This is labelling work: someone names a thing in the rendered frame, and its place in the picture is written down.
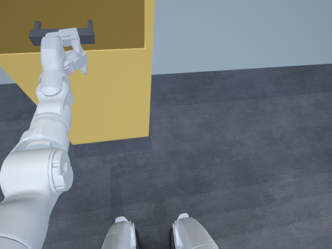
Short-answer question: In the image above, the handle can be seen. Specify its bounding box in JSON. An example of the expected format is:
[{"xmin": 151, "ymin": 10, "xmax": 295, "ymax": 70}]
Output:
[{"xmin": 29, "ymin": 20, "xmax": 95, "ymax": 46}]

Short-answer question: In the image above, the robot right shin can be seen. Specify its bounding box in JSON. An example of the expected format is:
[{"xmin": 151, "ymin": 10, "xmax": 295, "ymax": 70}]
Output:
[{"xmin": 174, "ymin": 213, "xmax": 189, "ymax": 249}]

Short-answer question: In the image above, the left robot thigh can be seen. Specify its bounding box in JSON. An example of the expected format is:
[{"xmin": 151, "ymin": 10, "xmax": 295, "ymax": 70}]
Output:
[{"xmin": 101, "ymin": 221, "xmax": 136, "ymax": 249}]

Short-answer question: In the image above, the drawer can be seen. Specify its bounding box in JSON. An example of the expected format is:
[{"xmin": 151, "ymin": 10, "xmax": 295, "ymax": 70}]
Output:
[{"xmin": 0, "ymin": 0, "xmax": 145, "ymax": 54}]

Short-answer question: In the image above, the robot left upper arm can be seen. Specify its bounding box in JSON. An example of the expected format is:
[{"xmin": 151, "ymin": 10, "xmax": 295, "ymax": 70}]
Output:
[{"xmin": 0, "ymin": 147, "xmax": 74, "ymax": 249}]

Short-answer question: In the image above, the cabinet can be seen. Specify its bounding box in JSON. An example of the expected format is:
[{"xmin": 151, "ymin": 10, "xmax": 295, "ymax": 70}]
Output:
[{"xmin": 0, "ymin": 0, "xmax": 155, "ymax": 145}]

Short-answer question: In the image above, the robot left forearm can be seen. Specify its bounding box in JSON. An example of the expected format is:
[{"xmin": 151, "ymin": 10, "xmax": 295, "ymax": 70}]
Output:
[{"xmin": 0, "ymin": 70, "xmax": 74, "ymax": 196}]

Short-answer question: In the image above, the left robot hand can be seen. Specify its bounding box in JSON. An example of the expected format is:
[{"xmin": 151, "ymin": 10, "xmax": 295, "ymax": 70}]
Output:
[{"xmin": 40, "ymin": 28, "xmax": 89, "ymax": 77}]

